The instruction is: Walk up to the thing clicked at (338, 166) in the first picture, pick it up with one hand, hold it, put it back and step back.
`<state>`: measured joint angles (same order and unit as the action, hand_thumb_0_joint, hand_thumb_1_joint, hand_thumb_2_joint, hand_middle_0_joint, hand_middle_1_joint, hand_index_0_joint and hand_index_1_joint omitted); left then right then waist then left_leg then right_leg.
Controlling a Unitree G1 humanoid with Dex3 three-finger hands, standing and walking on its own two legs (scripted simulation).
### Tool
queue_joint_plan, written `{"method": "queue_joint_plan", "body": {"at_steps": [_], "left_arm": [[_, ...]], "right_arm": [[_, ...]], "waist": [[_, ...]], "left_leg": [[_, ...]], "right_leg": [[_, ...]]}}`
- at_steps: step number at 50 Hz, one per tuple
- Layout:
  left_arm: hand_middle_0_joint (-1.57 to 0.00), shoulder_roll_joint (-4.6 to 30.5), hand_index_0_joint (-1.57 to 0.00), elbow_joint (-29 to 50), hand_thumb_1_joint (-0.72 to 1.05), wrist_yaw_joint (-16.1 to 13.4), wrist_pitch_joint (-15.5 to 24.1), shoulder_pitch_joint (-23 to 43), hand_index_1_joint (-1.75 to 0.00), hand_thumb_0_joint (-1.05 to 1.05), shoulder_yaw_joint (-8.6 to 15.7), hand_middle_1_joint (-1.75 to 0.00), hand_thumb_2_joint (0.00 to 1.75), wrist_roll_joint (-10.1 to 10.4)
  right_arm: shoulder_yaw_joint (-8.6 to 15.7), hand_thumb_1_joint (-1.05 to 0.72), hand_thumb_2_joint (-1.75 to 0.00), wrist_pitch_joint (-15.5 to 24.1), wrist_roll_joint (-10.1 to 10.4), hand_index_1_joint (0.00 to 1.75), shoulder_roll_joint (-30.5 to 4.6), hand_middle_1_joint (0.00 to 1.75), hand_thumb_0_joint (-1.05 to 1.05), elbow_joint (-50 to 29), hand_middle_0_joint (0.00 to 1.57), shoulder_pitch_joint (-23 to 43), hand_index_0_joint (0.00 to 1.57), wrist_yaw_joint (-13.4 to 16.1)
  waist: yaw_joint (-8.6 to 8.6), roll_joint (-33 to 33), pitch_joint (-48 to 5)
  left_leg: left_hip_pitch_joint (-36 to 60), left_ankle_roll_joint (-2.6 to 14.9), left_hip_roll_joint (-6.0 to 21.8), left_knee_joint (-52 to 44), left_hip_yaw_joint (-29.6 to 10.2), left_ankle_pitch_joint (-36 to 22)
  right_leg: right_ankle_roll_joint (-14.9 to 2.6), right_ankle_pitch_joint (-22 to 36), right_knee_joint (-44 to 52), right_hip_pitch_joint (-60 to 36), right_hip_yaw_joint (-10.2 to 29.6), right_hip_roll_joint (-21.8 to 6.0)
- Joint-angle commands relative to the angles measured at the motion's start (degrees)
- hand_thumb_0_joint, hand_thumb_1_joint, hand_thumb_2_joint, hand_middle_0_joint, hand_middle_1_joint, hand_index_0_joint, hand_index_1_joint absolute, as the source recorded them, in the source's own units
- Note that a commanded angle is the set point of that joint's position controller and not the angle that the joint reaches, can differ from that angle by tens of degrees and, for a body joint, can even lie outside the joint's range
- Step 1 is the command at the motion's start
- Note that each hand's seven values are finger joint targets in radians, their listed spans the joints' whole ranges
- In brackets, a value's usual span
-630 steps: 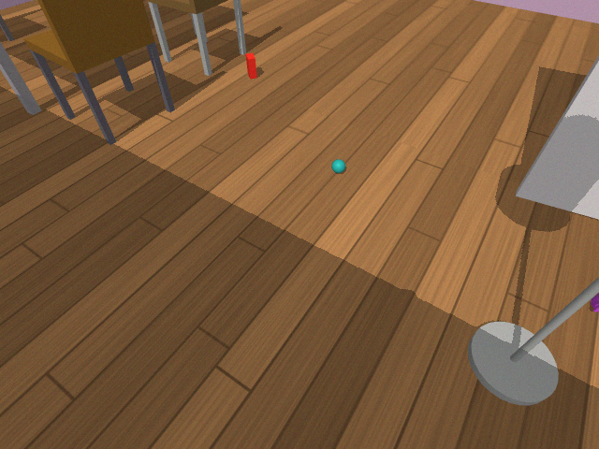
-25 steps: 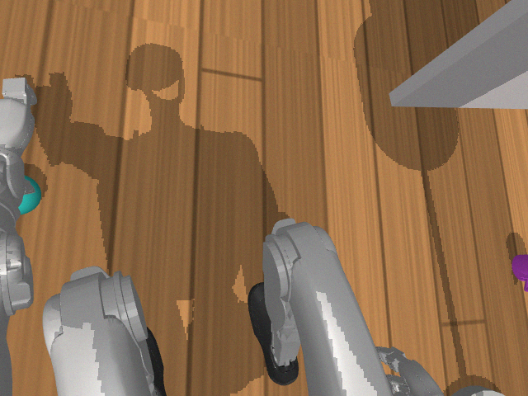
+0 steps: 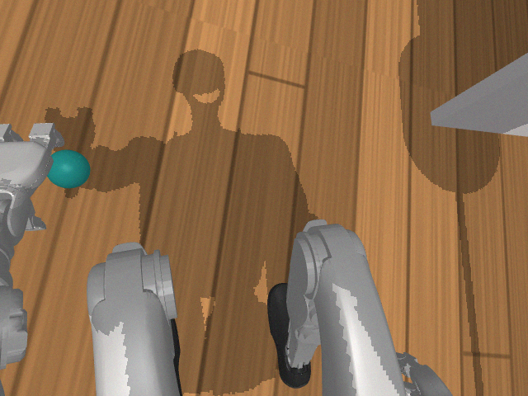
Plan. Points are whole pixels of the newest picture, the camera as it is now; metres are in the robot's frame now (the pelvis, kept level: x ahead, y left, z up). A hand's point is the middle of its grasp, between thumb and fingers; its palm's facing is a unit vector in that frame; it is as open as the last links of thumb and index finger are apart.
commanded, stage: rest palm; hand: left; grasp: from above
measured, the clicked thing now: (68, 169) +0.48 +0.30 -0.28
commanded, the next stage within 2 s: close in 1.38 s
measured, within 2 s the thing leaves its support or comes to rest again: neither
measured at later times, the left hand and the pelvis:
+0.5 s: hand (68, 168) +0.47 +0.28 -0.23, palm faces -0.49 -0.11 -0.86, open 14.0 cm; pelvis +0.01 +0.00 -0.01, yaw -3 degrees
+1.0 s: hand (72, 171) +0.47 +0.28 -0.25, palm faces -0.44 -0.09 -0.89, open 14.1 cm; pelvis +0.01 +0.00 -0.02, yaw -5 degrees
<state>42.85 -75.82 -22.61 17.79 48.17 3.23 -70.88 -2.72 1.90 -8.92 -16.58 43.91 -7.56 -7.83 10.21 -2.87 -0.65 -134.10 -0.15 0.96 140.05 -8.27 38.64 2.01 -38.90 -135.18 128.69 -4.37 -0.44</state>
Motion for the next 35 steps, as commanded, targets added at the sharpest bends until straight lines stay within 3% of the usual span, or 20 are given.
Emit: {"method": "queue_joint_plan", "body": {"at_steps": [1,3,6,9,11,13,15,17,18,19,20,21,22,23,27,29,30,31,33,35], "left_arm": [[-0.07,9.55,-0.07,1.19,-0.55,-7.4,-0.99,28.58,-1.01,0.0,-0.21,-1.01,1.01,-2.47],[-0.08,9.73,-0.08,-3.67,-0.52,-8.85,-2.75,28.58,-1.04,0.0,-0.46,-1.05,1.05,-4.49],[-0.06,11.31,-0.06,-8.04,-0.52,-10.35,-5.13,28.37,-1.02,0.0,0.53,-1.03,1.0,-5.52],[-0.06,10.78,-0.07,-14.87,-0.51,-10.35,-7.57,28.79,-1.03,0.0,0.47,-1.04,0.96,-5.4],[-0.06,13.28,-0.07,-14.57,-0.5,-10.4,-8.43,29.35,-1.02,0.0,1.97,-1.04,0.95,-5.02],[-0.06,13.5,-0.07,-14.95,-0.51,-9.76,-9.24,27.71,-1.03,0.0,2.39,-1.04,0.95,-4.07],[-0.06,17.43,-0.07,-12.04,-0.51,-9.72,-8.99,26.97,-1.03,0.0,4.34,-1.05,0.95,-3.23],[-0.06,17.26,-0.07,-12.99,-0.51,-8.91,-8.72,25.96,-1.03,0.0,4.08,-1.05,0.95,-1.95],[-0.05,17.14,-0.07,-13.34,-0.51,-8.48,-8.44,26.17,-1.03,0.0,3.9,-1.05,0.94,-1.81],[-0.06,18.98,-0.07,-10.99,-0.5,-8.13,-8.0,26.43,-1.03,0.0,4.7,-1.05,0.94,-1.52],[-0.06,22.96,-0.07,-9.35,-0.52,-8.33,-7.5,25.69,-1.03,0.0,7.42,-1.04,0.96,-0.97],[-0.06,21.73,-0.07,-10.08,-0.52,-8.14,-7.33,23.38,-1.02,0.0,6.82,-1.03,0.96,-0.55],[-0.06,23.3,-0.07,-10.63,-0.52,-8.27,-6.84,23.28,-1.02,0.0,8.22,-1.03,0.95,-0.27],[-0.05,23.01,-0.06,-11.15,-0.52,-8.19,-6.41,22.96,-1.02,0.0,7.86,-1.03,0.96,-0.74],[-0.05,24.71,-0.06,-11.34,-0.53,-8.47,-4.09,22.06,-1.0,0.0,9.46,-1.01,0.97,-0.62],[-0.06,24.23,-0.06,-10.37,-0.53,-8.39,-2.98,22.68,-1.0,0.0,8.66,-1.0,0.97,-1.5],[-0.06,22.24,-0.06,-11.45,-0.53,-8.64,-2.62,22.38,-1.0,0.0,7.36,-1.0,0.98,-1.53],[-0.06,23.72,-0.06,-11.94,-0.53,-9.14,-2.03,22.53,-1.0,0.0,8.24,-1.0,0.98,-1.62],[-0.06,20.84,-0.06,-14.41,-0.52,-9.08,-1.45,22.91,-1.0,0.0,5.24,-1.0,0.98,-2.34],[-0.06,22.89,-0.07,-12.97,-0.51,-10.21,-0.64,23.88,-1.0,0.0,6.0,-1.01,0.98,-3.18]], "right_arm": [[4.07,-0.9,-0.89,1.17,-0.73,0.3,-14.1,0.3,0.0,1.19,0.2,-11.66,0.2,1.16],[3.68,-0.9,-0.89,1.66,-0.71,0.3,-14.7,0.3,0.0,1.65,0.2,-11.58,0.2,1.01],[2.88,-0.9,-0.9,2.53,-1.15,0.3,-14.87,0.3,0.0,1.32,0.2,-10.45,0.2,0.51],[1.87,-0.89,-0.9,3.73,-1.97,0.3,-14.95,0.3,0.0,0.16,0.2,-9.76,0.2,-0.48],[1.64,-0.89,-0.9,4.28,-1.95,0.3,-15.51,0.3,0.0,-0.77,0.2,-9.86,0.2,-0.85],[0.98,-0.89,-0.9,4.82,-2.26,0.3,-15.41,0.3,0.0,-1.87,0.2,-10.09,0.2,-1.51],[0.25,-0.9,-0.9,4.79,-2.36,0.3,-15.51,0.3,0.0,-3.08,0.2,-10.07,0.2,-1.73],[-0.32,-0.9,-0.9,5.1,-2.37,0.3,-15.08,0.3,0.0,-3.14,0.2,-9.98,0.2,-2.06],[-0.69,-0.9,-0.9,5.4,-2.58,0.3,-15.3,0.3,0.0,-3.32,0.2,-10.48,0.2,-2.27],[-0.93,-0.9,-0.9,5.43,-2.51,0.3,-15.24,0.3,0.0,-3.43,0.2,-10.48,0.2,-2.35],[-0.91,-0.9,-0.9,5.32,-2.47,0.3,-16.0,0.3,0.0,-3.97,0.2,-10.43,0.2,-2.13],[-1.32,-0.9,-0.9,5.19,-2.45,0.3,-15.36,0.3,0.0,-3.54,0.2,-11.0,0.2,-2.13],[-1.54,-0.9,-0.9,5.14,-2.72,0.3,-15.52,0.3,0.0,-3.46,0.2,-11.28,0.2,-2.29],[-1.84,-0.9,-0.9,5.15,-3.11,0.3,-16.04,0.3,0.0,-3.22,0.2,-11.71,0.2,-2.5],[-2.12,-0.89,-0.9,4.81,-3.74,0.3,-16.41,0.3,0.0,-2.24,0.2,-12.26,0.2,-2.44],[-2.33,-0.89,-0.9,4.75,-4.06,0.3,-16.79,0.3,0.0,-2.28,0.2,-13.01,0.2,-2.69],[-2.77,-0.89,-0.9,4.86,-4.33,0.3,-16.3,0.3,0.0,-2.54,0.2,-12.1,0.2,-2.78],[-2.7,-0.89,-0.9,4.79,-4.63,0.3,-16.8,0.3,0.0,-1.46,0.2,-12.37,0.2,-2.71],[-3.18,-0.89,-0.9,5.37,-4.92,0.3,-16.79,0.3,0.0,-2.15,0.2,-11.31,0.2,-3.07],[-3.22,-0.89,-0.9,5.55,-5.14,0.3,-17.53,0.3,0.0,-1.66,0.2,-11.45,0.2,-3.06]], "waist": [[6.84,20.3,-35.07],[6.76,22.21,-34.89],[6.33,22.98,-34.59],[8.57,21.72,-31.79],[8.12,22.66,-33.51],[7.98,23.15,-34.49],[6.92,23.78,-39.37],[7.27,21.72,-38.53],[8.34,20.52,-37.11],[7.76,21.17,-38.16],[6.47,20.74,-40.25],[5.72,20.37,-40.5],[6.81,19.54,-39.61],[7.54,19.01,-38.04],[7.8,18.95,-37.65],[8.66,19.82,-36.53],[8.42,20.23,-36.85],[9.0,20.78,-35.96],[10.04,20.67,-32.28],[9.67,22.35,-32.85]], "left_leg": [[30.93,0.69,-0.27,-14.67,3.84,-5.09],[32.84,0.41,-0.45,-15.63,3.27,-6.58],[32.96,0.48,-0.46,-15.96,3.19,-7.05],[31.29,0.85,-0.45,-14.74,3.36,-7.11],[31.45,0.84,-0.39,-14.78,3.07,-8.35],[31.77,1.0,-0.39,-13.4,3.75,-10.68],[31.68,1.23,-0.6,-12.62,4.6,-13.48],[29.45,1.67,-0.37,-11.34,4.94,-12.88],[27.98,1.96,-0.39,-10.54,5.0,-11.67],[27.74,2.05,-0.29,-10.51,5.13,-11.89],[27.26,2.17,-0.13,-10.15,5.16,-12.51],[27.07,2.16,-0.17,-9.95,5.37,-13.51],[25.88,2.21,0.11,-9.62,4.98,-12.93],[25.13,2.31,0.07,-9.2,4.85,-12.55],[24.58,2.13,0.39,-8.75,3.73,-12.26],[24.95,1.98,0.34,-8.61,3.41,-12.47],[25.95,1.7,0.39,-8.84,3.21,-12.54],[25.91,1.66,0.51,-8.77,2.72,-11.6],[25.98,1.48,0.53,-8.63,2.4,-9.37],[27.21,1.16,0.44,-9.15,2.28,-8.89]], "right_leg": [[-4.25,8.04,13.96,-9.79,-6.3,2.54],[-4.13,9.71,12.02,-8.35,-6.95,2.16],[-3.95,10.51,11.11,-8.53,-6.95,2.13],[-3.43,11.16,10.69,-8.73,-7.0,2.05],[-3.44,12.21,10.44,-9.71,-6.82,1.97],[-3.31,14.1,10.26,-12.19,-6.64,2.17],[-3.47,16.56,10.89,-17.15,-6.2,2.62],[-3.37,16.67,11.1,-18.45,-5.95,2.91],[-3.25,15.93,11.06,-18.34,-5.95,2.87],[-3.15,16.21,11.5,-20.34,-5.61,3.09],[-2.93,16.76,11.86,-22.68,-5.42,3.1],[-2.87,17.76,11.74,-24.07,-5.09,3.15],[-2.76,17.34,11.44,-24.63,-5.24,3.32],[-2.73,17.33,11.28,-24.23,-5.3,3.34],[-2.73,16.99,11.08,-24.24,-6.26,3.77],[-2.78,17.12,10.62,-23.66,-6.57,3.81],[-2.99,17.08,10.61,-23.23,-6.88,3.98],[-3.02,16.19,10.36,-22.25,-7.44,4.09],[-3.23,14.01,10.25,-19.19,-7.94,4.24],[-3.42,13.41,10.36,-18.85,-8.49,4.27]]}}
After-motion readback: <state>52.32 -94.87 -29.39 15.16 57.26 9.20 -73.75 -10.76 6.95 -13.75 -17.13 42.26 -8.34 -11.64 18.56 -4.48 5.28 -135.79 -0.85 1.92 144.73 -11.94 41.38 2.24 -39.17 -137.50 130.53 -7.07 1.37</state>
